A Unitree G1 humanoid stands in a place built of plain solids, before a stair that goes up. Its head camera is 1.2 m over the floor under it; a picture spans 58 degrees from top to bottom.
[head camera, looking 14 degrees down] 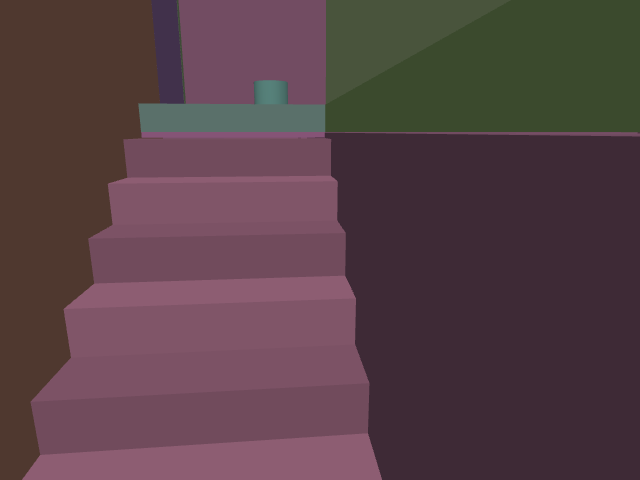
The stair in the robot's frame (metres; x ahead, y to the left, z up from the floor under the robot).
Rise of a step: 0.17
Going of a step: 0.24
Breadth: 0.92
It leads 6 degrees to the left of straight ahead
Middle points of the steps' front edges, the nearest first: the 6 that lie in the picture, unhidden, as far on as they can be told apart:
1.06 0.32 0.50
1.30 0.34 0.67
1.53 0.36 0.84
1.76 0.38 1.00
2.00 0.41 1.17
2.26 0.43 1.34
